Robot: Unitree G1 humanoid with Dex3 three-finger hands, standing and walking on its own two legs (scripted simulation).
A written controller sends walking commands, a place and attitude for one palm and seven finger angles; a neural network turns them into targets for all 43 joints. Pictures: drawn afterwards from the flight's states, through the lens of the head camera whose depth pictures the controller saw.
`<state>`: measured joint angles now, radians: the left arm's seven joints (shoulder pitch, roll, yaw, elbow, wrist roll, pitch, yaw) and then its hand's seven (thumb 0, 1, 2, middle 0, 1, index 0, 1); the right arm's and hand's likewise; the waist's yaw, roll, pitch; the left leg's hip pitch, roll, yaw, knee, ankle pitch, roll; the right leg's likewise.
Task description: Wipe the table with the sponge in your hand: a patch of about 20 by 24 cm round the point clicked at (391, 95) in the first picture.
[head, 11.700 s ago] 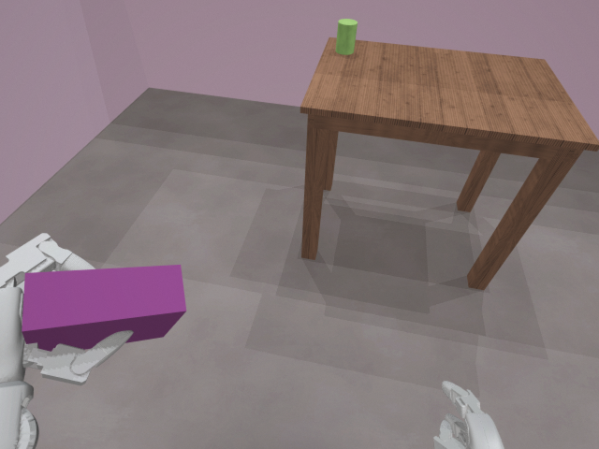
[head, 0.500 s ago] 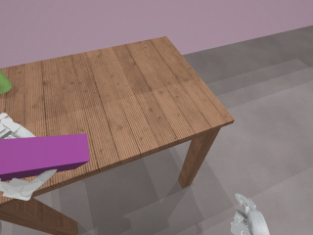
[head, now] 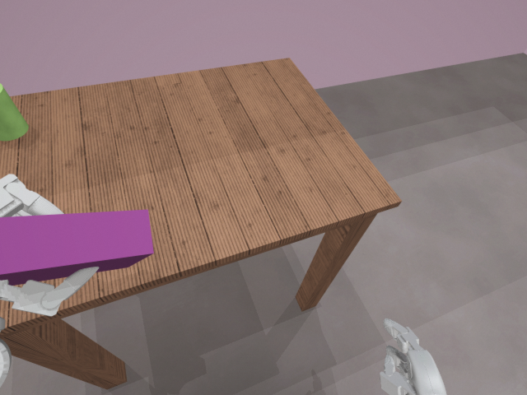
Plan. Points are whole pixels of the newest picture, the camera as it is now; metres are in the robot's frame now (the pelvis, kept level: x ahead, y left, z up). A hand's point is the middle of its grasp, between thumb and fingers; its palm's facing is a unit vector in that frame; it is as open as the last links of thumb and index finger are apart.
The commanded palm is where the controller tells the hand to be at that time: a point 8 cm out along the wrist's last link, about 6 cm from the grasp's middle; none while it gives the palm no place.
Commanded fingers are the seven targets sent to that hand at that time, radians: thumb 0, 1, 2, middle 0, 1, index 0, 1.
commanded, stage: come to a stop and stand still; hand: left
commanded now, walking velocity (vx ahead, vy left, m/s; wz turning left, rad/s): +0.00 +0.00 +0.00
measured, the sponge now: (98, 245) +0.24 +0.22 +0.13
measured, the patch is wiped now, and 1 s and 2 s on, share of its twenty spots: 0.00 0.00 0.00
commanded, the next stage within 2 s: look again from close up in 0.04 s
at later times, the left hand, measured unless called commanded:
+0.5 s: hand (60, 247) +0.23 +0.25 +0.16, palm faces +0.40 -0.83 -0.38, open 9.1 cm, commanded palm +0.17 +0.28 +0.18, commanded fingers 0.00 0.10 1.30 -1.20 -1.60 -1.20 -1.60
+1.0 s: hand (65, 266) +0.21 +0.23 +0.16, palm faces +0.46 -0.58 -0.67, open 9.1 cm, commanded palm +0.17 +0.25 +0.19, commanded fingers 0.00 0.10 1.30 -1.20 -1.60 -1.20 -1.60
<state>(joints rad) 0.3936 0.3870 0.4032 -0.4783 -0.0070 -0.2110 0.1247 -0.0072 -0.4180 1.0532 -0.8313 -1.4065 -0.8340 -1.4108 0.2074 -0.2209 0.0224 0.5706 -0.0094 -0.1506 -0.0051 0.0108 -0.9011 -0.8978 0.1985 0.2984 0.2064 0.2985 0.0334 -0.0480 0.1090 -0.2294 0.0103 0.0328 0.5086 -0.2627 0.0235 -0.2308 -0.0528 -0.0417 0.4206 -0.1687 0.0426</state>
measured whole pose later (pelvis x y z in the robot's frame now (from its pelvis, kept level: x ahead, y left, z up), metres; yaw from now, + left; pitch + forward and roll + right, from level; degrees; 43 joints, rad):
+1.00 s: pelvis +0.00 -0.06 -0.01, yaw +3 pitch -3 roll +1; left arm 0.29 0.49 0.31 -0.32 0.18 0.03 0.13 -0.01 -0.42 1.06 -0.83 -1.41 -0.83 -1.41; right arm 0.17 -0.25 0.02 0.64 -0.01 -0.08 -0.07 0.01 -0.90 -0.90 0.20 0.30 0.21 0.30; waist 0.08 0.05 0.02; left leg -0.23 0.04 -0.04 0.54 -0.27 -0.03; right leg -0.26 -0.02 -0.09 0.57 -0.27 -0.03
